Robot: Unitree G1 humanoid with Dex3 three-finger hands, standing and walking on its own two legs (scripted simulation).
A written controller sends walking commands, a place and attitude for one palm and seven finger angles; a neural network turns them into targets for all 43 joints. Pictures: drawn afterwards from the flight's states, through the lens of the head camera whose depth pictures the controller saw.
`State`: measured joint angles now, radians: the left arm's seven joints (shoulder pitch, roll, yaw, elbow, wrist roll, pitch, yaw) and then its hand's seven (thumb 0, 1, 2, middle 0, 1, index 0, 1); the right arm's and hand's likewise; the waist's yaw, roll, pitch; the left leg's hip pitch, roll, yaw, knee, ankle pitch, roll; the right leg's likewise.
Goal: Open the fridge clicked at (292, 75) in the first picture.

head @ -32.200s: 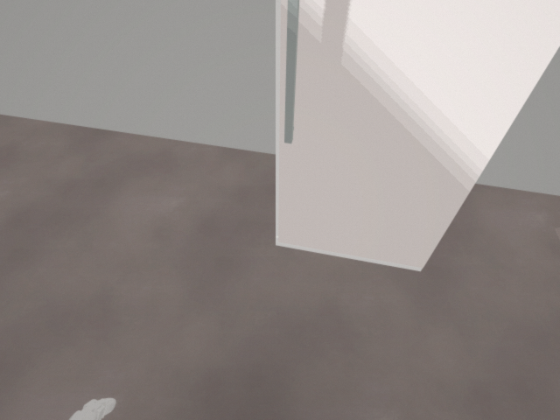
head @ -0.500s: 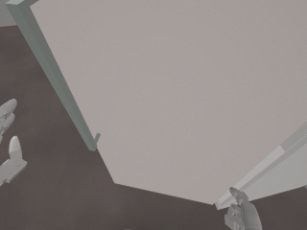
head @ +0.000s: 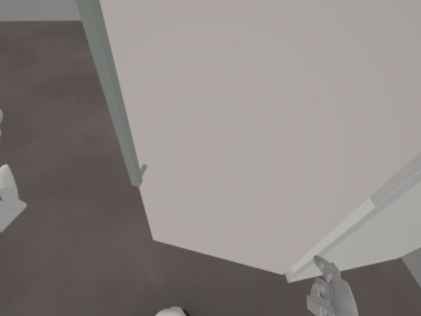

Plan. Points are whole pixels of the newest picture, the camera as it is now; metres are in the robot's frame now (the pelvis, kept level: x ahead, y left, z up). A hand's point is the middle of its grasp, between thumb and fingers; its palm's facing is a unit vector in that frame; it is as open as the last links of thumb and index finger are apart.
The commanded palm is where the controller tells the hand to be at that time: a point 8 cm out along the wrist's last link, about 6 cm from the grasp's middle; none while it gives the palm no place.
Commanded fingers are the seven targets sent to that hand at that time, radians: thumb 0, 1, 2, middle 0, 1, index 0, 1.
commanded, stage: step back with the hand held close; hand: left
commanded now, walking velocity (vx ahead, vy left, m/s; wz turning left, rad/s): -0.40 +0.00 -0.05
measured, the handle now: (124, 109) +0.45 +0.21 +0.13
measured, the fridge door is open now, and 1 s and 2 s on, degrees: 65 65 65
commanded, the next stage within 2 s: stop stepping back and stand still in 0.56 s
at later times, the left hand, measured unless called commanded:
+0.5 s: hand out of the picture +0.15 +0.29 +0.17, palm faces +0.36 -0.84 -0.40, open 7.4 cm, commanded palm +0.09 +0.33 +0.18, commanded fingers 0.00 0.90 0.90 -0.20 -0.30 -0.20 -0.30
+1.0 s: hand out of the picture +0.01 +0.37 +0.18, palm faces +0.48 -0.83 -0.29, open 7.4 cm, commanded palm -0.03 +0.40 +0.18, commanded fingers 0.00 0.90 0.90 -0.20 -0.30 -0.20 -0.30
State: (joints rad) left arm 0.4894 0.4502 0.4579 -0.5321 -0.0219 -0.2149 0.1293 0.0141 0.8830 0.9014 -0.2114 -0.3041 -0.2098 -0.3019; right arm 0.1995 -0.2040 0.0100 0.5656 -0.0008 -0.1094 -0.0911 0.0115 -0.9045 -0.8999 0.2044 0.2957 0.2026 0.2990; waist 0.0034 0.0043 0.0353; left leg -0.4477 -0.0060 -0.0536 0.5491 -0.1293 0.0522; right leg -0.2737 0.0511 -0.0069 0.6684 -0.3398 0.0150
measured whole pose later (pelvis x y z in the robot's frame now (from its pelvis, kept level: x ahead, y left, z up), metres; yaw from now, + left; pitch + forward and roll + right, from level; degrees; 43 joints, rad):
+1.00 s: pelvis -0.18 +0.10 -0.01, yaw -3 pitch -1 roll -2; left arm 0.46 0.42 0.42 -0.52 -0.07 -0.15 0.13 0.01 0.88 0.90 -0.21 -0.30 -0.21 -0.30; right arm 0.26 -0.18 0.03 0.68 0.00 -0.07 -0.06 0.01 -0.90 -0.90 0.21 0.30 0.21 0.30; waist 0.05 -0.07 -0.10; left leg -0.38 0.03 -0.02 0.82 -0.38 0.00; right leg -0.10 0.01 -0.10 0.54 -0.42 -0.02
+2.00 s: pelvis -0.17 +0.13 +0.01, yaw -1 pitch +1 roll +0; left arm 0.53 0.38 0.37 -0.43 -0.04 -0.16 0.13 0.01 0.89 0.90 -0.21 -0.30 -0.21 -0.30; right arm 0.17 -0.21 0.00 0.60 0.00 -0.08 -0.07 0.01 -0.90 -0.90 0.21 0.30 0.20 0.30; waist 0.00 0.00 0.04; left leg -0.25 0.03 0.07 0.49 -0.25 0.00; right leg -0.20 -0.03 -0.06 0.50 -0.30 0.00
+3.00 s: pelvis -0.20 +0.14 +0.00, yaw +1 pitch +1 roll +0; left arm 0.27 0.23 -0.01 0.71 0.03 0.05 -0.01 0.01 0.90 0.90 -0.20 -0.30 -0.20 -0.30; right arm 0.15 -0.31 -0.01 0.84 -0.03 0.00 0.01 0.01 -0.91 -0.90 0.20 0.30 0.20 0.30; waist -0.03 0.02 0.04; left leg -0.37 0.00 0.05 0.59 -0.24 0.02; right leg -0.32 -0.06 -0.08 0.63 -0.32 0.01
